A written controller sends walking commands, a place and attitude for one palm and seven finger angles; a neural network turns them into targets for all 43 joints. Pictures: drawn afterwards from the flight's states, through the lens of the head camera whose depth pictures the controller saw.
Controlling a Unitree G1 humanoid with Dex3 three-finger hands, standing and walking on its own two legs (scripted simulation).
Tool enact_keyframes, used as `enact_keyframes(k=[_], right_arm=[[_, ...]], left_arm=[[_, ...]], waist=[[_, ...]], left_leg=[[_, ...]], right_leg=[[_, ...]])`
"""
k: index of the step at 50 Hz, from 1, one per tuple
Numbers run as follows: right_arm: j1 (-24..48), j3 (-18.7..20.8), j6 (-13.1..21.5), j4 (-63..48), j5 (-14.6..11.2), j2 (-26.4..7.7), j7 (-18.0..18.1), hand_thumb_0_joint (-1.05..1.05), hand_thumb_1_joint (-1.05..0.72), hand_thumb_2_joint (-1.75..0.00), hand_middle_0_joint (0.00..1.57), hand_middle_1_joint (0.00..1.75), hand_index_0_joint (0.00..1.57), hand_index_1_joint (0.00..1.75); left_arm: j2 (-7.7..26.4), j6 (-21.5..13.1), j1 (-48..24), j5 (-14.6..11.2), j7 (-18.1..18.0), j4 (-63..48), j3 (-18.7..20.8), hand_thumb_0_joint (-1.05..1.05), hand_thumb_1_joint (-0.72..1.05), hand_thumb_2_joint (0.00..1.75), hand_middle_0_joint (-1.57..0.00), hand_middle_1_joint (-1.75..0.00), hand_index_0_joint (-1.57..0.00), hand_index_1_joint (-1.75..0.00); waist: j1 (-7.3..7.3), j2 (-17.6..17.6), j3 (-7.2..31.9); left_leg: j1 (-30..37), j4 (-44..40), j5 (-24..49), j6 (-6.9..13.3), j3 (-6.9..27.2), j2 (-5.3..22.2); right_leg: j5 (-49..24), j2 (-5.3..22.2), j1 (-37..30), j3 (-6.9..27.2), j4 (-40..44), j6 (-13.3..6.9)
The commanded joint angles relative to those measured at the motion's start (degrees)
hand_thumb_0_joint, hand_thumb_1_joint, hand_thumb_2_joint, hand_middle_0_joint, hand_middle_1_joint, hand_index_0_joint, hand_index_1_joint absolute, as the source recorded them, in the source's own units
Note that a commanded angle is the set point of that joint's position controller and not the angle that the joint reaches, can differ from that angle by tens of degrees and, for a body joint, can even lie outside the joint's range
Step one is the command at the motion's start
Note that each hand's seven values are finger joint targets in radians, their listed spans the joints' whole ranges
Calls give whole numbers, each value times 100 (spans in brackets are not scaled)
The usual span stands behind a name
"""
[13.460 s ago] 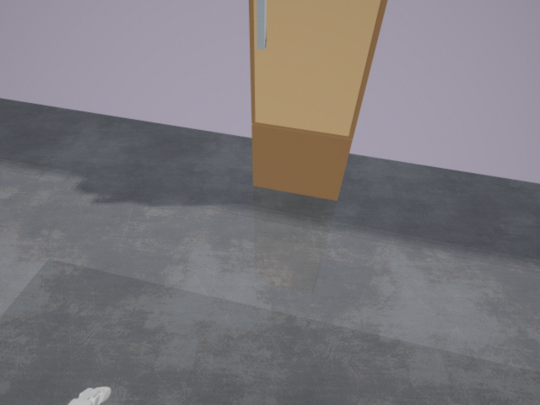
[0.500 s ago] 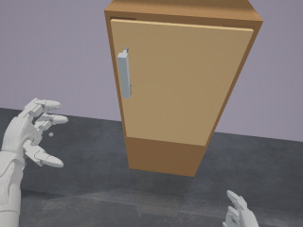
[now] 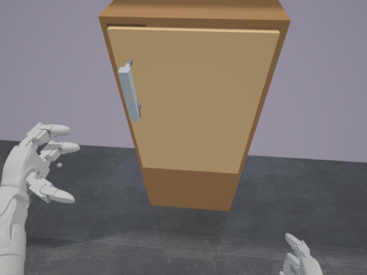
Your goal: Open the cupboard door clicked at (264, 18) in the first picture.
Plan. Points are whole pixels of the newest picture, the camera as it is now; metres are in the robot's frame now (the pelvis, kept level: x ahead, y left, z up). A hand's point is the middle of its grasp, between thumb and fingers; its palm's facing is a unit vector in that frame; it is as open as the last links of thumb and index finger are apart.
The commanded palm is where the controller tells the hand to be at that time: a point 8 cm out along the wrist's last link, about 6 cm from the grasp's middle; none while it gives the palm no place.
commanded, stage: raise the hand with hooked fingers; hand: left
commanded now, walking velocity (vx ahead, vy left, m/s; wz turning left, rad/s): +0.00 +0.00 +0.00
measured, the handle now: (132, 91) +0.57 +0.20 +0.10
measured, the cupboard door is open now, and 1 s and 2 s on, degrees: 0 0 0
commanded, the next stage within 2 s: move the hooked fingers beside the handle in 0.08 s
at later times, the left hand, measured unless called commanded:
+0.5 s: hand (73, 145) +0.34 +0.27 +0.12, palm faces -0.01 -1.00 -0.01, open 14.0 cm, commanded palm +0.31 +0.32 +0.12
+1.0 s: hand (82, 126) +0.40 +0.27 +0.11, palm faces -0.03 -1.00 +0.02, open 14.0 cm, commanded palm +0.39 +0.32 +0.11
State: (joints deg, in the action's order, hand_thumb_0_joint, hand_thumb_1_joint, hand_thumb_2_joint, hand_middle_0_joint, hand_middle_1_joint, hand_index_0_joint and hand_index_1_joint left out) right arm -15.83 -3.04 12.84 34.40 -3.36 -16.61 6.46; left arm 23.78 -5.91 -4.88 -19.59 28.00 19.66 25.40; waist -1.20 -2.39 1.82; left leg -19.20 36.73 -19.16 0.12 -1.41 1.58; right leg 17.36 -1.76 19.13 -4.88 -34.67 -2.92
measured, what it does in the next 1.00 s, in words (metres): stands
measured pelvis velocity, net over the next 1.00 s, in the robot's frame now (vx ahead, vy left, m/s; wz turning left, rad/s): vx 0.00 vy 0.03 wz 0.00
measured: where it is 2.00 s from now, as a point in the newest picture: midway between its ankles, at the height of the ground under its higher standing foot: outside the picture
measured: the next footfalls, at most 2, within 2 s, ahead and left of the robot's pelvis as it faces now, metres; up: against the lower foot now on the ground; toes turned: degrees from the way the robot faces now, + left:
none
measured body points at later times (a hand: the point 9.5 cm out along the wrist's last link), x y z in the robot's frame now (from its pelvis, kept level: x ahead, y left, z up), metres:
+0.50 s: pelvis -0.01 +0.01 +0.00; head +0.02 +0.01 +0.45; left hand +0.33 +0.32 +0.12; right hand +0.15 -0.23 -0.09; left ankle +0.00 +0.12 -0.73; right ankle +0.01 -0.08 -0.73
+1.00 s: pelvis +0.00 +0.03 -0.01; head +0.04 +0.04 +0.44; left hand +0.40 +0.33 +0.11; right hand +0.10 -0.23 -0.10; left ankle +0.00 +0.12 -0.73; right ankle +0.01 -0.08 -0.73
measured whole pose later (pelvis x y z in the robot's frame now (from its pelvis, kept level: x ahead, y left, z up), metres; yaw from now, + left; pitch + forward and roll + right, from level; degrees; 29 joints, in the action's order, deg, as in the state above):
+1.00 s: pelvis +0.00 +0.03 -0.01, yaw +0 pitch +7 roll -2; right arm -19.2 -3.4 7.3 35.9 -2.8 -16.7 5.2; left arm 27.0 -9.4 -32.6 -13.8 25.2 46.9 21.4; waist 2.2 -0.9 2.5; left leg -26.9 39.9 -20.1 2.5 -2.1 -0.1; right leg 17.5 0.0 26.3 -4.1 -36.7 -0.7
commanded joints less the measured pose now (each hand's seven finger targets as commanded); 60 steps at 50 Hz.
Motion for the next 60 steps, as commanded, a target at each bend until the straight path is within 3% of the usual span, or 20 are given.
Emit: enact_keyframes(k=[1,5,9,16,21,22,25,28,32,33,36,39,42,45,47,49,52,55,57,60], right_arm=[[459,269,316,-811,-53,-664,72,0,-90,-90,20,30,20,30],[479,265,273,-847,-86,-686,66,0,-90,-90,20,30,20,30],[512,264,283,-928,-64,-641,48,0,-90,-90,20,30,20,30],[393,227,268,-669,-81,-668,158,0,-90,-90,20,30,20,30],[298,229,221,-660,-74,-695,154,0,-90,-90,20,30,20,30],[284,197,211,-688,-60,-699,131,0,-90,-90,20,30,20,30],[171,233,157,-691,-34,-730,73,0,-90,-90,20,30,20,30],[117,240,79,-752,-12,-744,6,0,-90,-90,20,30,20,30],[-18,271,-30,-738,-12,-789,-48,0,-90,-90,20,30,20,30],[-69,299,-57,-747,-9,-804,-56,0,-90,-90,20,30,20,30],[-174,323,-100,-744,7,-795,-77,0,-90,-90,20,30,20,30],[-284,339,-167,-652,14,-826,-73,0,-90,-90,20,30,20,30],[-315,332,-204,-598,4,-843,-56,0,-90,-90,20,30,20,30],[-439,334,-258,-469,22,-873,-50,0,-90,-90,20,30,20,30],[-507,334,-302,-439,36,-912,-57,0,-90,-90,20,30,20,30],[-536,325,-350,-428,42,-902,-82,0,-90,-90,20,30,20,30],[-660,339,-447,-400,73,-942,-116,0,-90,-90,20,30,20,30],[-695,368,-494,-471,76,-913,-184,0,-90,-90,20,30,20,30],[-798,374,-559,-411,86,-943,-199,0,-90,-90,20,30,20,30],[-875,383,-668,-347,77,-975,-202,0,-90,-90,20,30,20,30]], left_arm=[[1648,-258,-1529,-194,41,-873,480,0,-50,30,-30,-120,-30,-120],[1606,-70,-1557,-179,134,-595,370,0,-50,30,-30,-120,-30,-120],[1751,-212,-1672,-169,93,-997,474,0,-50,30,-30,-120,-30,-120],[1622,-389,-3037,-13,-143,-389,126,0,-50,30,-30,-120,-30,-120],[1688,-322,-3372,229,-184,-1,-44,0,-50,30,-30,-120,-30,-120],[1567,-310,-3502,191,-170,60,-180,0,-50,30,-30,-120,-30,-120],[1793,-394,-3343,180,-186,299,110,0,-50,30,-30,-120,-30,-120],[1902,-435,-3305,154,-198,446,281,0,-50,30,-30,-120,-30,-120],[1846,-420,-3604,237,-250,775,190,0,-50,30,-30,-120,-30,-120],[1964,-443,-3608,267,-264,706,272,0,-50,30,-30,-120,-30,-120],[1782,-560,-3857,323,-268,503,75,0,-50,30,-30,-120,-30,-120],[1816,-649,-4154,304,-247,740,72,0,-50,30,-30,-120,-30,-120],[1704,-723,-4702,323,-232,791,-128,0,-50,30,-30,-120,-30,-120],[1755,-701,-5081,431,-275,1242,-193,0,-50,30,-30,-120,-30,-120],[1876,-732,-5168,449,-299,1505,-118,0,-50,30,-30,-120,-30,-120],[1850,-742,-5303,518,-313,1741,-184,0,-50,30,-30,-120,-30,-120],[2170,-851,-5372,552,-359,2145,86,0,-50,30,-30,-120,-30,-120],[1996,-1006,-5484,594,-370,1907,-79,0,-50,30,-30,-120,-30,-120],[2020,-1029,-5615,585,-372,2143,-72,0,-50,30,-30,-120,-30,-120],[2131,-969,-5793,648,-367,2720,-19,0,-50,30,-30,-120,-30,-120]], waist=[[62,42,976],[43,178,902],[-15,7,1264],[300,-19,824],[220,-398,1378],[235,-277,1358],[155,12,1643],[50,-37,1673],[142,63,1378],[126,10,1529],[197,-303,1788],[306,-71,1716],[396,-348,1680],[498,-354,1657],[464,-144,1723],[496,-285,1815],[434,-59,1885],[424,-521,2303],[489,-230,2196],[593,21,1883]], left_leg=[[73,-413,1111,203,135,-195],[-57,-386,1027,193,142,-204],[111,-370,1214,199,153,-202],[107,-482,611,192,231,-186],[286,-496,856,176,290,-195],[260,-474,944,171,318,-195],[238,-459,1222,166,319,-176],[156,-442,1472,146,293,-180],[61,-428,1491,140,309,-156],[67,-425,1532,141,291,-145],[346,-379,1817,114,310,-133],[296,-343,1645,131,335,-115],[410,-314,1630,103,381,-118],[396,-304,1456,93,451,-108],[292,-260,1530,95,467,-111],[304,-223,1588,81,458,-105],[142,-147,1762,78,469,-93],[553,-69,2320,5,493,-51],[457,-11,2442,5,515,-16],[-5,-26,1868,103,413,-50]], right_leg=[[-1333,233,-563,678,605,296],[-1181,270,-508,734,614,323],[-1364,256,-672,709,524,290],[-536,176,-51,572,633,239],[-774,186,-182,468,491,152],[-903,162,-191,451,456,136],[-1277,145,-381,406,347,141],[-1563,129,-455,383,240,110],[-1518,91,-178,334,212,98],[-1551,104,-216,350,192,110],[-1694,93,-139,331,148,96],[-1547,55,-6,332,168,106],[-1414,41,200,307,147,70],[-1211,57,451,278,156,84],[-1276,48,359,282,117,65],[-1327,66,444,281,74,79],[-1457,47,344,279,-7,66],[-1657,43,446,288,-84,80],[-1688,14,521,260,-102,86],[-1557,24,572,298,-61,126]])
